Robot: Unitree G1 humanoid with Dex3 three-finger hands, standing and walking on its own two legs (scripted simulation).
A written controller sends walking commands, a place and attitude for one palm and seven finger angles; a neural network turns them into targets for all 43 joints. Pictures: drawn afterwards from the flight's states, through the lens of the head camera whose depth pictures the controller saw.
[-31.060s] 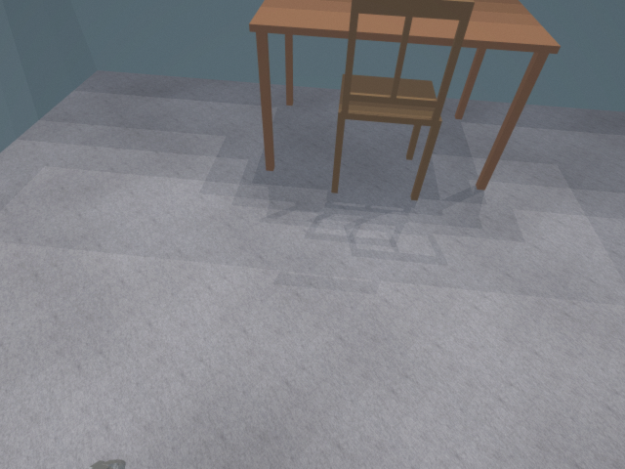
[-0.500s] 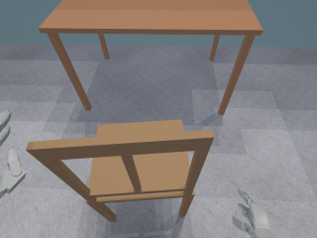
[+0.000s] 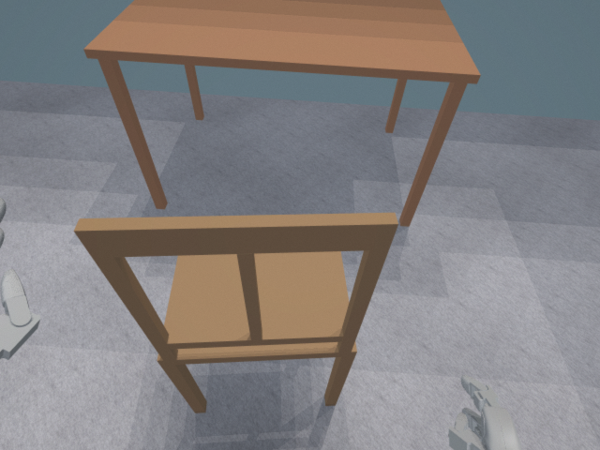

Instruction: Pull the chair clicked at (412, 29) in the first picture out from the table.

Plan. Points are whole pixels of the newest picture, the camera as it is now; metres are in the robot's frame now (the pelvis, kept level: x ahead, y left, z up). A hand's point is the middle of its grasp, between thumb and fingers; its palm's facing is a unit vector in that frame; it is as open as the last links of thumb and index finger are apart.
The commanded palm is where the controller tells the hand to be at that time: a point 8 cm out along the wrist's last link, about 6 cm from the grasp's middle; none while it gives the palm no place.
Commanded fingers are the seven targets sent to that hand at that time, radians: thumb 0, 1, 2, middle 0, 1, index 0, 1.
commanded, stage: step back with the hand held close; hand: left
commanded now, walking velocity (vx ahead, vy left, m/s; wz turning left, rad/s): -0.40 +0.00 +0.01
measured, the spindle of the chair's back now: (251, 299) +0.37 +0.11 -0.09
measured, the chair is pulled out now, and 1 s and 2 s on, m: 0.67 0.67 0.67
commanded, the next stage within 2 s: stop stepping back and stand still in 0.74 s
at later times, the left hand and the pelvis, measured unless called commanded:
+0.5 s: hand out of the picture +0.15 +0.27 +0.17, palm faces +0.49 -0.71 -0.51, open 7.4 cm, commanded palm +0.08 +0.30 +0.19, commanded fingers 0.00 0.90 0.90 -0.20 -0.30 -0.20 -0.30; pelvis -0.04 -0.01 +0.00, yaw +4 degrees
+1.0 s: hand out of the picture +0.06 +0.21 +0.15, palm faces +0.36 -0.74 -0.57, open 7.4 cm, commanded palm +0.00 +0.25 +0.19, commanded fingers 0.00 0.90 0.90 -0.20 -0.30 -0.20 -0.30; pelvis -0.13 -0.06 +0.00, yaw +3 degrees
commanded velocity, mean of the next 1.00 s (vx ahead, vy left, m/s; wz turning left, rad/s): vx -0.30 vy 0.02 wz -0.04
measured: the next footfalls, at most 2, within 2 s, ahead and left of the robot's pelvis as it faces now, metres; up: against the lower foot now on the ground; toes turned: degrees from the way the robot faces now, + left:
left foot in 0.44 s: +0.01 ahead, +0.11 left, +0.00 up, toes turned +4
right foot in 0.70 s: -0.05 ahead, -0.19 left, +0.00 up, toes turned +2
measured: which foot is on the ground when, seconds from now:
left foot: down 0.00-0.28, up 0.30-0.42, down 0.44-0.78, up 0.80-0.96, down 0.98-1.00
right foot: down 0.00-0.46, up 0.48-0.68, down 0.70-1.00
